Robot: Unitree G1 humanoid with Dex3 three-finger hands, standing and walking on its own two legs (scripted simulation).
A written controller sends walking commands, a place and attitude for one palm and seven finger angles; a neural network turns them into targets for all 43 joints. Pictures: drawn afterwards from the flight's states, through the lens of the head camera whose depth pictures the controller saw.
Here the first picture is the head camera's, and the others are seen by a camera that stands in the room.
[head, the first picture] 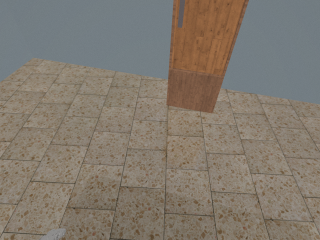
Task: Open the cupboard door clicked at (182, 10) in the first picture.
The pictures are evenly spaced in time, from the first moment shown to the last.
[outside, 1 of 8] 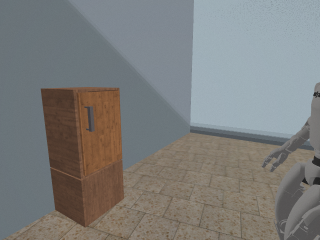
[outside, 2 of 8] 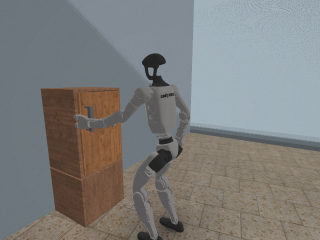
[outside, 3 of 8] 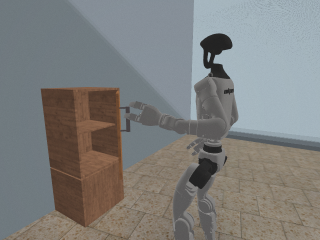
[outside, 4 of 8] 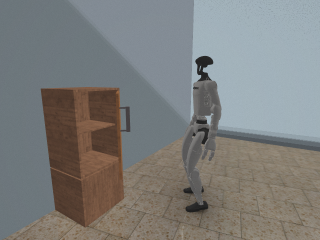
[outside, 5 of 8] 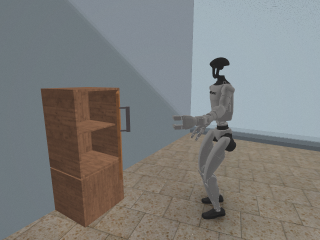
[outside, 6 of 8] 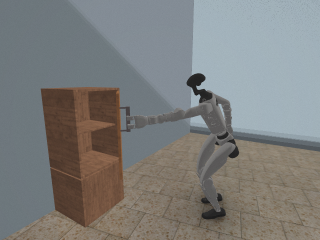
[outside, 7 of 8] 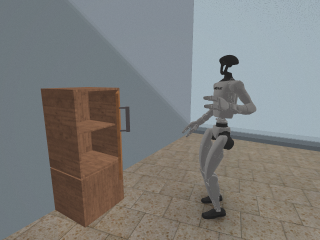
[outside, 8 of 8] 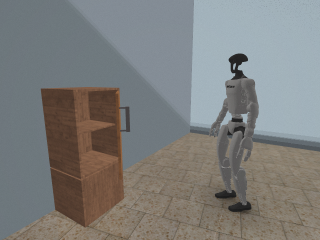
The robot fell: no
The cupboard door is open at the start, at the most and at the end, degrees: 0 43 42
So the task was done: yes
